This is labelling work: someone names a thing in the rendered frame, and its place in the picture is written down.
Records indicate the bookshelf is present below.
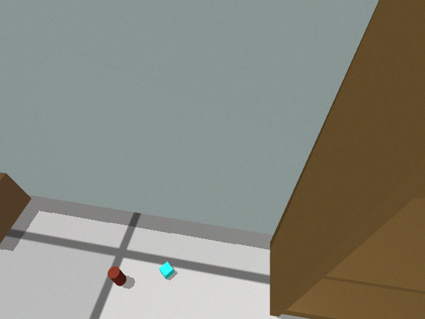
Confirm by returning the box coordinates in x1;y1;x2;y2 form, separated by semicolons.
270;0;425;319

